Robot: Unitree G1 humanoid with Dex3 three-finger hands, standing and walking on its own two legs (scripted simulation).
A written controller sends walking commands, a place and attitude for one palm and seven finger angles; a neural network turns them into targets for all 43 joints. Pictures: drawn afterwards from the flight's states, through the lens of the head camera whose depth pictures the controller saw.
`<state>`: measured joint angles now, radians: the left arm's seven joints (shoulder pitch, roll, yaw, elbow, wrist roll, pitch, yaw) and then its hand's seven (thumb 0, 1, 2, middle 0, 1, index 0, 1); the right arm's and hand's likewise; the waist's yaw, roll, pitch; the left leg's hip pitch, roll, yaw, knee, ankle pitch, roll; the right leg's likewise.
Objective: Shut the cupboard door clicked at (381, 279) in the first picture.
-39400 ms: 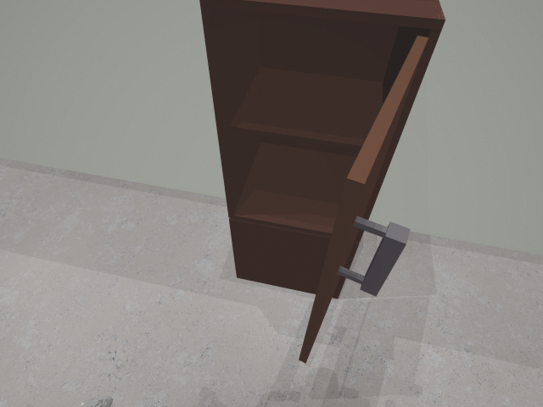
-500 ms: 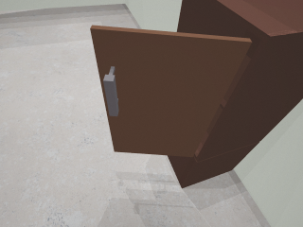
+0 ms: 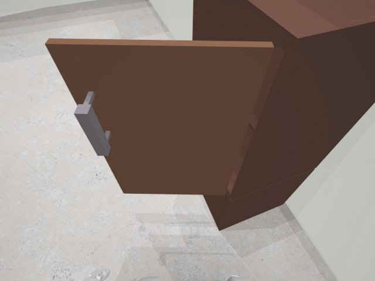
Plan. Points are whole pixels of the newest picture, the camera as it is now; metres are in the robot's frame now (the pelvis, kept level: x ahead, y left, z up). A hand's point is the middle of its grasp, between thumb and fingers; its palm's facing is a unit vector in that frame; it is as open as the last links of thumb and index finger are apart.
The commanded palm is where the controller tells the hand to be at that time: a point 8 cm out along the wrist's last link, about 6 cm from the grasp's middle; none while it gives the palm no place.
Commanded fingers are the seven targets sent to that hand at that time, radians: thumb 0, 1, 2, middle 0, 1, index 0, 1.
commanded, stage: come to a stop and stand still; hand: left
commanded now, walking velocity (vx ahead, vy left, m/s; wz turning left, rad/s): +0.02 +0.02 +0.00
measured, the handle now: (97, 124) +0.41 +0.22 +0.10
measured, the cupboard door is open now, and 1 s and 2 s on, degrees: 68 68 68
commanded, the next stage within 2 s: look again from close up in 1.48 s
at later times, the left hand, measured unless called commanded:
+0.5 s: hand out of the picture -0.01 +0.22 -0.15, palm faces -0.02 -0.96 -0.28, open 7.4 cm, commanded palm none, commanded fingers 0.00 0.90 0.90 -0.20 -0.30 -0.20 -0.30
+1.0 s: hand out of the picture +0.03 +0.16 -0.15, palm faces -0.04 -0.97 -0.25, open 7.3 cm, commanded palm none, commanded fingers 0.00 0.90 0.90 -0.20 -0.30 -0.20 -0.30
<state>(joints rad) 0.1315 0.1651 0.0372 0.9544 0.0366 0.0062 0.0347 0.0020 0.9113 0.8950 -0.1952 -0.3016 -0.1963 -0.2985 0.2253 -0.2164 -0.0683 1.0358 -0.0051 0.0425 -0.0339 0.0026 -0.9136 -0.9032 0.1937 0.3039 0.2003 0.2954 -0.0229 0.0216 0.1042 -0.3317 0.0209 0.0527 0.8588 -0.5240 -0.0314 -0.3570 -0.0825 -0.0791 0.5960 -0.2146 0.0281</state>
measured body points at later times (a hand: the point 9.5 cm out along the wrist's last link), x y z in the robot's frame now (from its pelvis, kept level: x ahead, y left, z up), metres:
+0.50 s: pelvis -0.01 +0.02 +0.01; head -0.01 -0.01 +0.46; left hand +0.00 +0.27 -0.13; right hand +0.04 -0.21 -0.15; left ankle +0.00 +0.09 -0.72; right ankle +0.01 -0.14 -0.72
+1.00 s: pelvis +0.01 -0.02 +0.02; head +0.03 -0.05 +0.47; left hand +0.03 +0.21 -0.13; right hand -0.01 -0.23 -0.16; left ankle +0.00 +0.09 -0.72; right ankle +0.01 -0.14 -0.72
